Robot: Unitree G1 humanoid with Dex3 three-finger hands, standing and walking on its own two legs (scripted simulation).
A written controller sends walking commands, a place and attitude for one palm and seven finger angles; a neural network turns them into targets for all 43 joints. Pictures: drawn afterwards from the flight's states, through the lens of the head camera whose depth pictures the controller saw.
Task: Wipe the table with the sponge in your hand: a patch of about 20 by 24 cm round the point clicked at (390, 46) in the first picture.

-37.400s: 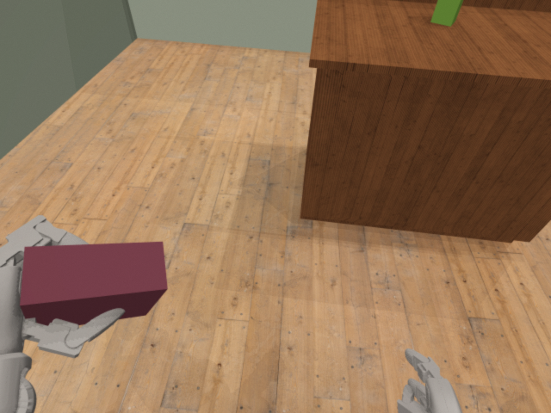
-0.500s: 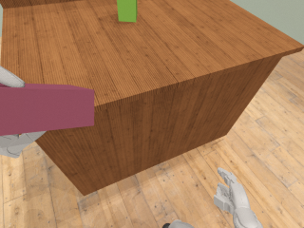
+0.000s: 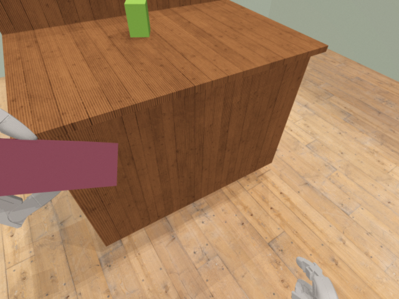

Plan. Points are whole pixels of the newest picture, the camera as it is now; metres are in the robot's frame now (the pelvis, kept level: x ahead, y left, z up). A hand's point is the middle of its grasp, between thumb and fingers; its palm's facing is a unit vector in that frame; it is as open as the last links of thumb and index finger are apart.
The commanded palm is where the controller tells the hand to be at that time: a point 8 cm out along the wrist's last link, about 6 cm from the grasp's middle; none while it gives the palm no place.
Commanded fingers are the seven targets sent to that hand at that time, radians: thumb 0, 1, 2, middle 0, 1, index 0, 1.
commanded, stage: stop stepping back and stand still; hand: left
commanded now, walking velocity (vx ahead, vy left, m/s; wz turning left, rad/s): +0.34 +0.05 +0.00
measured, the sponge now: (67, 161) +0.25 +0.18 +0.24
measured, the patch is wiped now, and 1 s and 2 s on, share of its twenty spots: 0.95 0.95 0.95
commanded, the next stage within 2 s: stand and wait in 1.86 s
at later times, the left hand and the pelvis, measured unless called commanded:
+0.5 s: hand (29, 225) +0.14 +0.16 +0.28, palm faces +0.44 -0.79 -0.43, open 9.5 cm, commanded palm +0.09 +0.23 +0.30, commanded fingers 0.00 0.10 1.30 -1.20 -1.60 -1.20 -1.60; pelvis -0.06 -0.06 +0.01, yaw +1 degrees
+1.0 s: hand (67, 173) +0.19 +0.14 +0.29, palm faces +0.45 -0.74 -0.50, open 9.5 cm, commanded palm +0.13 +0.22 +0.30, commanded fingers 0.00 0.10 1.30 -1.20 -1.60 -1.20 -1.60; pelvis -0.01 -0.07 +0.01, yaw +3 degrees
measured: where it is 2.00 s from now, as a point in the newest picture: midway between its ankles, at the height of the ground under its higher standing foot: outside the picture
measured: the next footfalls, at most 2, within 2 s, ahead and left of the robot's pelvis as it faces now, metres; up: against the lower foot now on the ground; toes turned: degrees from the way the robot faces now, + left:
left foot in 0.06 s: +0.01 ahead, +0.13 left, +0.00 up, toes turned +0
right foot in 0.30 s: +0.02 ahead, -0.14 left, +0.00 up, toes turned +1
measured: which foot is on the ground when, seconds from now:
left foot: up 0.00-0.04, down 0.06-0.28, up 0.30-0.52, down 0.54-1.00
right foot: down 0.00-0.04, up 0.06-0.28, down 0.30-1.00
